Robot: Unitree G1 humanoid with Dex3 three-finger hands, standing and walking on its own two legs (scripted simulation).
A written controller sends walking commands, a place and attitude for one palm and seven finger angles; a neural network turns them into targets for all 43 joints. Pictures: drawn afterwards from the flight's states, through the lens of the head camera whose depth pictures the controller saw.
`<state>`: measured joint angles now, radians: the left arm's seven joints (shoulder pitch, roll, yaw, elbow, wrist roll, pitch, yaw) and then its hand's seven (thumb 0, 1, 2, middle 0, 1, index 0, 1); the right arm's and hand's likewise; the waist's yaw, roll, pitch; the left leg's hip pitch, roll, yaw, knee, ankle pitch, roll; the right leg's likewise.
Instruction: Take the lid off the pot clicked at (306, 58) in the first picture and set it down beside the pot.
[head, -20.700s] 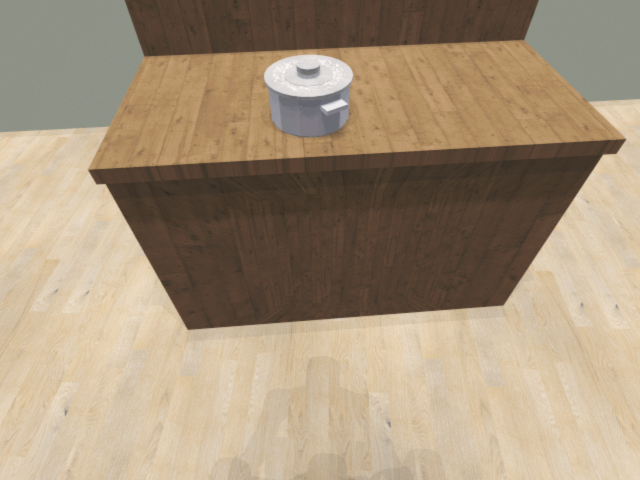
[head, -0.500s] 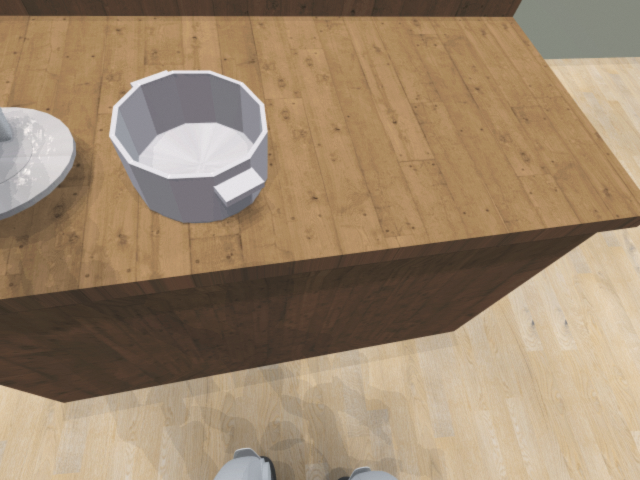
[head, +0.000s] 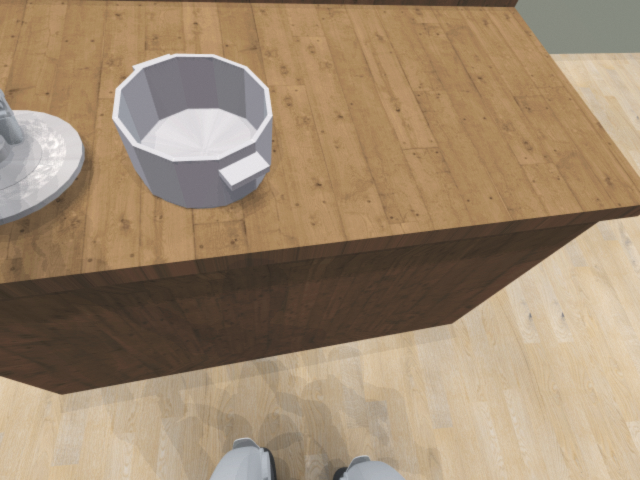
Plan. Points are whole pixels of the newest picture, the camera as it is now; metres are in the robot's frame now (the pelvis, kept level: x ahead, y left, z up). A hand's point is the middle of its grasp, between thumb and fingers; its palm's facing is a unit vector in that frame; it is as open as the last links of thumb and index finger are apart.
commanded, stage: lower the lid onto the table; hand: left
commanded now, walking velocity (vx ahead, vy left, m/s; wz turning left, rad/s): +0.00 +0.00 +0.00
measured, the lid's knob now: out of the picture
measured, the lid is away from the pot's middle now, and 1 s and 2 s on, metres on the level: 0.24 0.24 0.24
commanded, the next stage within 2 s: open the fingers wide in 0.12 s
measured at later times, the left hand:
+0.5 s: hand out of the picture +0.46 +0.35 +0.08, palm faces -0.41 -0.14 -0.90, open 8.0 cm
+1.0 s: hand out of the picture +0.46 +0.34 +0.09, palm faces -0.42 -0.14 -0.90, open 9.5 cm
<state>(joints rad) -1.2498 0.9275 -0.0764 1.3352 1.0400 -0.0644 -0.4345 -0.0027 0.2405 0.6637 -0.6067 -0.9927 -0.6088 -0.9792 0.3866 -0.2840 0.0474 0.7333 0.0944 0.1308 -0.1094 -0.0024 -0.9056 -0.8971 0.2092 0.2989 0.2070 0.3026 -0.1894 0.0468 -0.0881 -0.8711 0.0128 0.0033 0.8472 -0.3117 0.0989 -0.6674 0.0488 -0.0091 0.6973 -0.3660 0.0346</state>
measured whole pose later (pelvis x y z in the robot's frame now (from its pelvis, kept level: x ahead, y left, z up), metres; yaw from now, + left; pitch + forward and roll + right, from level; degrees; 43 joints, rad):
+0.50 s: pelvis -0.01 +0.00 +0.00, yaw +1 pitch +17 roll -6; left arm -1.06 0.85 -0.01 1.16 1.04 -0.11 -0.33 0.00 0.26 0.65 -0.59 -1.00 -0.59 -0.99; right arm 0.37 -0.27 0.03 0.70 0.08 0.17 -0.08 0.00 -0.91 -0.90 0.21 0.30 0.21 0.30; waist -0.15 0.04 -0.09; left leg -0.84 0.00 0.00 0.83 -0.29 0.10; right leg -0.64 0.04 -0.01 0.70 -0.36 0.01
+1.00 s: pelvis -0.01 +0.00 +0.00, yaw +1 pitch +17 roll -6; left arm -1.10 0.85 -0.05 1.19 1.02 -0.10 -0.34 0.00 0.13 0.69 -0.46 -0.91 -0.47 -0.91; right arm 0.36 -0.29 0.03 0.71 0.08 0.16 -0.09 0.00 -0.91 -0.90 0.21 0.30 0.21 0.30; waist -0.15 0.04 -0.08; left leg -0.83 -0.01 0.00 0.83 -0.29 0.10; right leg -0.64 0.03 -0.01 0.71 -0.37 0.02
